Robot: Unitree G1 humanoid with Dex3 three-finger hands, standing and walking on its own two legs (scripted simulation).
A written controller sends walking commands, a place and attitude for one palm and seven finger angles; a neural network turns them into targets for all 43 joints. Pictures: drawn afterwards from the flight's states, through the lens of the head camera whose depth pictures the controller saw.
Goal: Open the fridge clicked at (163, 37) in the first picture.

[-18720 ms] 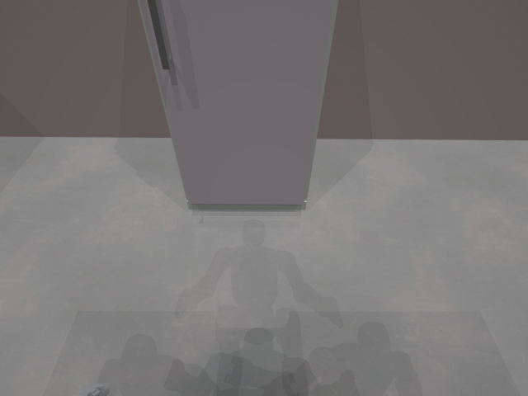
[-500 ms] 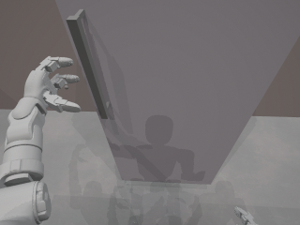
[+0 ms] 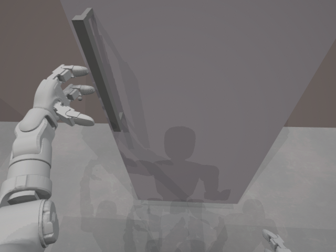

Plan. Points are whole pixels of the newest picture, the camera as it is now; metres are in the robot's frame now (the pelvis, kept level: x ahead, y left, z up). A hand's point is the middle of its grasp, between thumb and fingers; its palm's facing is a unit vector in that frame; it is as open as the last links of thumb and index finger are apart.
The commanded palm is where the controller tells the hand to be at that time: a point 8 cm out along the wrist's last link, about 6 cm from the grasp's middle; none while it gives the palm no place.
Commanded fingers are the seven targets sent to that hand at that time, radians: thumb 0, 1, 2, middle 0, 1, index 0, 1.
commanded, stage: move the hooked fingers beside the handle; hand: left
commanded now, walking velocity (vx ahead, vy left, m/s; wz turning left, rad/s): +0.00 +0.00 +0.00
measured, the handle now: (105, 81) +0.47 +0.17 +0.18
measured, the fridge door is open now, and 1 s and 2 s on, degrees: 0 0 0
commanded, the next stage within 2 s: feel for the door with the fingertips in 0.10 s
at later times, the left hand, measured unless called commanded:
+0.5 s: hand (88, 101) +0.40 +0.19 +0.18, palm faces -0.03 -1.00 +0.00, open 14.0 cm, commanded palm +0.37 +0.24 +0.17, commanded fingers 0.00 -0.50 0.30 -0.30 -1.20 -0.30 -1.20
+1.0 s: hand (93, 94) +0.42 +0.19 +0.18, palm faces +0.00 -1.00 -0.03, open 14.0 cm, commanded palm +0.40 +0.24 +0.17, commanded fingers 0.00 -0.50 0.30 -0.30 -1.20 -0.30 -1.20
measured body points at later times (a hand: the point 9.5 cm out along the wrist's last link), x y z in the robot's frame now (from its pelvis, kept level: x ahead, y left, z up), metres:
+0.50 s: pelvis +0.00 +0.00 +0.00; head +0.00 -0.02 +0.45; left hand +0.39 +0.25 +0.18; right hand +0.15 -0.24 -0.09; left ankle -0.03 +0.12 -0.74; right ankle +0.04 -0.11 -0.74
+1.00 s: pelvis -0.01 +0.00 +0.00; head +0.01 -0.02 +0.45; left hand +0.41 +0.24 +0.18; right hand +0.13 -0.25 -0.10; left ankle -0.03 +0.12 -0.74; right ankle +0.04 -0.11 -0.74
